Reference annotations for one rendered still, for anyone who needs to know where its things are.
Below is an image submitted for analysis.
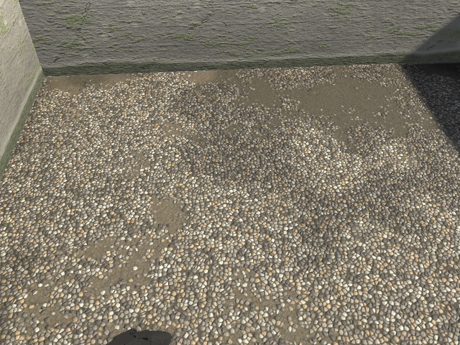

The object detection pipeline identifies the left robot hand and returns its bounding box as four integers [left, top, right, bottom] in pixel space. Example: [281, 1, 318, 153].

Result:
[106, 328, 171, 345]

